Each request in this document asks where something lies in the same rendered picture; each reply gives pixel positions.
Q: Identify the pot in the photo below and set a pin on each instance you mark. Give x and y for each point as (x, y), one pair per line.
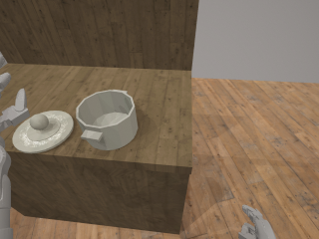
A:
(107, 119)

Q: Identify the knob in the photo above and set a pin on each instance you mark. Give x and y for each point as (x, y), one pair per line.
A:
(38, 122)

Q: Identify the robot left forearm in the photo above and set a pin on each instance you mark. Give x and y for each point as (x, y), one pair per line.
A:
(6, 232)

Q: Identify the table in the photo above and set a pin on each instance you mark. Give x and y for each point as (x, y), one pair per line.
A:
(61, 52)

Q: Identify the robot right hand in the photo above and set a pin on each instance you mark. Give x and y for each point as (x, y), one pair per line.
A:
(261, 229)

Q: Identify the lid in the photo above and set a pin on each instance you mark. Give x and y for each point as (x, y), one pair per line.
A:
(29, 140)

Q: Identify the robot left hand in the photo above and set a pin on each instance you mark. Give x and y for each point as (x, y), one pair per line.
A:
(14, 114)

